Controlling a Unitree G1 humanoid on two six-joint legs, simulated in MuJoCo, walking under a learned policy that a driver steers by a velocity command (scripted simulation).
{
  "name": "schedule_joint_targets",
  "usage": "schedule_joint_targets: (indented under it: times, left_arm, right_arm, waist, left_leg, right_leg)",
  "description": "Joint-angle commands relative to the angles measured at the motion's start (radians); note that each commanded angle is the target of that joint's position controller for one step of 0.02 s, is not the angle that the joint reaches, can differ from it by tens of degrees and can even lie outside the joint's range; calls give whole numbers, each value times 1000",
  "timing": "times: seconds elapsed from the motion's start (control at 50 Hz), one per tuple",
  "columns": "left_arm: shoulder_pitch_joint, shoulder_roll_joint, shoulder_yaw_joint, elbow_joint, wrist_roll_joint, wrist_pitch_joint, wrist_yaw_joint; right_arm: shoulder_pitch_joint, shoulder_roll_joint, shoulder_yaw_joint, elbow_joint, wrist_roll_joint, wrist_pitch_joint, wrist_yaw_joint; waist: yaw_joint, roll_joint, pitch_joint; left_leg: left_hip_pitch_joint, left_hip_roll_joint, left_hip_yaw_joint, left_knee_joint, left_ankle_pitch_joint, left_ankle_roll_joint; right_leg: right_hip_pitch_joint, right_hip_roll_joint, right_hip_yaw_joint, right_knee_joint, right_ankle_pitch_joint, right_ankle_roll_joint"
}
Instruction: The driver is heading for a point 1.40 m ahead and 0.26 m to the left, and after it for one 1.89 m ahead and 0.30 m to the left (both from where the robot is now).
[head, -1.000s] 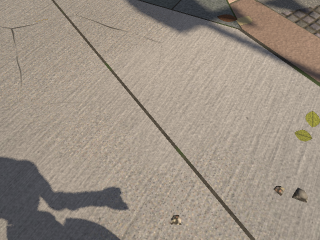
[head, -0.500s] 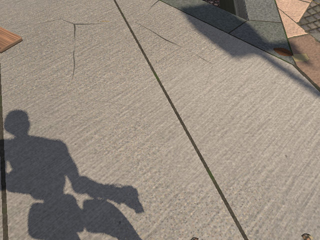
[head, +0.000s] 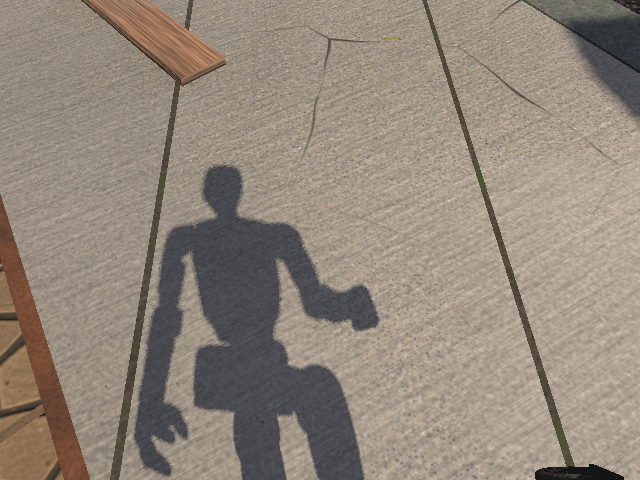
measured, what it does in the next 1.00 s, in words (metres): walks ahead: left foot, then right foot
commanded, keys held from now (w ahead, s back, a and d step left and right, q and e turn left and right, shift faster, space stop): w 1.00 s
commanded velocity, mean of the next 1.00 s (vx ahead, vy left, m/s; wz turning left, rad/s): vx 0.49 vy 0.00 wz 0.03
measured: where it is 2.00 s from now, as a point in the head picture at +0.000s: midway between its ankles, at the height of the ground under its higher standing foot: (367, 235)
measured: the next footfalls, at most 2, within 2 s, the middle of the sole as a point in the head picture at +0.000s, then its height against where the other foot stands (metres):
left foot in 0.08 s outside the picture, level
right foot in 0.60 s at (427, 460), level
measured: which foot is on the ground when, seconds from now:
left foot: up 0.00-0.06, down 0.08-0.62, up 0.64-1.00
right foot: down 0.00-0.10, up 0.12-0.58, down 0.60-1.00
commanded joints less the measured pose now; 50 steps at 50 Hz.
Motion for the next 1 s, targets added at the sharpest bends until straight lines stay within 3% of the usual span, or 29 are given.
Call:
schedule_joint_targets:
  times: [0.02, 0.04, 0.06, 0.08, 0.1, 0.12, 0.14, 0.16, 0.18, 0.22, 0.28, 0.38, 0.44, 0.5, 0.54, 0.56, 0.58, 0.6, 0.62, 0.64, 0.66, 0.68, 0.7, 0.72, 0.76, 0.8, 0.92, 1.0]
  left_arm:
    - [26, 180, 34, -1, -2, -6, 6]
    - [24, 195, 35, 13, -7, -7, 8]
    - [13, 204, 34, 21, -17, -6, 10]
    - [-16, 195, 28, 3, -24, -10, 11]
    - [16, 77, 0, -47, -31, -11, 4]
    - [40, 143, 22, -49, -23, -5, 8]
    - [-62, 175, 34, -69, -9, 1, 7]
    - [-115, 150, 25, -84, -5, -4, -2]
    - [-124, 131, 24, -76, -2, -1, -9]
    - [-80, 103, 20, -52, 16, 26, -26]
    - [-135, 90, 23, -71, 25, 42, -44]
    - [-389, 70, 11, -154, 14, 39, -52]
    - [-504, 61, -1, -186, 8, 38, -52]
    - [-567, 84, 2, -212, 7, 34, -47]
    - [-528, 102, 10, -201, 11, 28, -39]
    - [-460, 118, 18, -179, 13, 24, -31]
    - [-319, 139, 30, -131, 14, 16, -21]
    - [-140, 183, 46, -77, 32, 5, -10]
    - [-26, 306, 79, -65, 59, 2, 1]
    - [-37, 275, 76, -58, 17, 16, -11]
    - [-158, 240, 68, -65, -4, 21, -13]
    - [-240, 172, 51, -77, -7, 18, -17]
    - [-271, 134, 41, -71, -5, 12, -18]
    - [-280, 108, 33, -56, -9, 5, -16]
    - [-250, 100, 31, -30, -7, -13, -18]
    - [-213, 122, 38, -1, -12, -25, -20]
    - [-107, 123, 32, 59, -16, -26, -19]
    - [-27, 131, 29, 99, -8, -23, -9]
  right_arm:
    - [-107, -38, 0, -97, 7, -26, -13]
    - [-15, -60, -12, -70, 5, -30, -27]
    - [141, -88, -25, -23, 0, -40, -42]
    - [303, -136, -43, 20, -17, -49, -60]
    - [422, -226, -62, 30, -37, -51, -76]
    - [433, -236, -67, 34, -3, -41, -78]
    - [344, -183, -57, 48, 17, -36, -77]
    - [273, -127, -41, 46, 23, -44, -71]
    - [237, -92, -32, 54, 22, -56, -66]
    - [220, -54, -17, 76, 23, -73, -66]
    - [273, -72, -19, 121, 31, -96, -61]
    - [357, -72, -13, 177, 33, -94, -58]
    - [415, -100, -15, 207, 32, -94, -66]
    - [449, -116, -14, 239, 24, -87, -77]
    - [432, -134, -17, 249, 18, -82, -86]
    - [424, -147, -20, 254, 14, -79, -89]
    - [415, -154, -21, 260, 13, -73, -90]
    - [412, -145, -17, 249, 17, -72, -90]
    - [508, -42, 7, 212, 55, -75, -81]
    - [514, -93, -12, 234, 39, -73, -80]
    - [420, -118, -24, 209, 23, -70, -80]
    - [351, -105, -18, 193, 19, -75, -73]
    - [328, -83, -16, 192, 22, -71, -69]
    - [338, -70, -14, 192, 9, -58, -65]
    - [359, -43, -9, 208, -1, -36, -52]
    - [304, -39, -9, 192, -2, -26, -47]
    - [41, -25, 3, 121, 10, -30, -42]
    - [-77, -26, 10, 91, 14, -33, -45]
  waist:
    - [-45, -169, 84]
    - [-96, -171, 30]
    - [-176, -153, -57]
    - [-256, -136, -154]
    - [-248, 68, -314]
    - [-240, 103, -357]
    - [-201, 20, -174]
    - [-169, 13, -62]
    - [-129, 0, -7]
    - [-73, 15, 19]
    - [-60, 18, 45]
    - [-106, 14, 91]
    - [-141, 12, 94]
    - [-147, 7, 103]
    - [-116, 18, 74]
    - [-86, 32, 34]
    - [-24, 21, -41]
    - [45, -2, -150]
    - [24, -203, -318]
    - [16, -227, -368]
    - [-35, -139, -179]
    - [-54, -77, -64]
    - [-83, -69, 0]
    - [-116, -90, 29]
    - [-134, -95, 28]
    - [-138, -93, 52]
    - [-81, -94, 91]
    - [-41, -101, 100]
  left_leg:
    - [128, -72, 90, -132, -27, 62]
    - [251, -101, 90, -158, -28, 91]
    - [459, -111, 76, -222, 26, 124]
    - [727, -4, -33, -222, -3, 156]
    - [1003, 344, -453, -245, -155, 225]
    - [982, 460, -821, -393, -147, 317]
    - [845, 388, -656, -419, -155, 292]
    - [696, 337, -516, -453, -69, 269]
    - [590, 273, -405, -483, 16, 229]
    - [465, 202, -279, -532, 114, 191]
    - [449, 180, -208, -571, 246, 193]
    - [459, 123, -108, -583, 381, 156]
    - [528, 141, -105, -582, 441, 140]
    - [655, 186, -116, -549, 494, 146]
    - [713, 200, -102, -458, 690, 135]
    - [727, 196, -95, -366, 813, 122]
    - [714, 171, -72, -198, 856, 109]
    - [567, 137, -49, 32, 676, 97]
    - [217, 7, 14, 430, 183, 50]
    - [55, -101, -74, 615, -350, 48]
    - [-26, -28, -119, 645, -264, 53]
    - [-22, 12, -110, 592, -188, 55]
    - [15, 48, -98, 527, -151, 57]
    - [67, 69, -96, 476, -131, 48]
    - [116, 73, -76, 450, -100, 34]
    - [57, 92, -61, 396, -45, 20]
    - [-18, 97, -4, 68, 169, -14]
    - [-11, 68, 23, -69, 187, 3]
  right_leg:
    - [-55, -237, 98, 61, 912, -115]
    - [-53, -237, 81, 173, 1087, -106]
    - [-106, -219, 49, 345, 1104, -87]
    - [-290, -194, 34, 556, 869, -72]
    - [-562, -88, -11, 901, 142, -45]
    - [-715, 19, 67, 1104, -171, -41]
    - [-784, -50, 105, 1123, -58, -44]
    - [-771, -75, 95, 1078, 15, -43]
    - [-728, -103, 89, 1022, 49, -36]
    - [-640, -125, 82, 958, 66, -14]
    - [-696, -134, 54, 910, 125, 5]
    - [-753, -134, 0, 651, 328, 33]
    - [-718, -105, -30, 501, 390, 20]
    - [-711, -81, -29, 409, 345, -17]
    - [-624, -39, -42, 365, 253, -52]
    - [-532, -7, -50, 347, 206, -70]
    - [-369, 25, -63, 289, 205, -95]
    - [-103, -48, 11, 284, 216, -133]
    - [240, -365, 440, 280, 134, -251]
    - [259, -451, 768, 112, 143, -304]
    - [106, -403, 619, 85, 67, -275]
    - [-48, -367, 490, 44, 76, -250]
    - [-156, -316, 391, 2, 120, -212]
    - [-238, -271, 318, -25, 166, -180]
    - [-290, -239, 245, -55, 269, -174]
    - [-287, -225, 193, -86, 309, -179]
    - [-205, -173, 91, -100, 454, -147]
    - [-89, -204, 86, -72, 541, -147]
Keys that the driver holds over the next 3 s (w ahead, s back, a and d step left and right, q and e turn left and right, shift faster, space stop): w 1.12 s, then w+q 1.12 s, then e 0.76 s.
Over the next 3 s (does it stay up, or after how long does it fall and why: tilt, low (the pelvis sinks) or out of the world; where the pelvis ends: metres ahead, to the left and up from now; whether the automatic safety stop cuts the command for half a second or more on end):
stays up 1.35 0.24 0.00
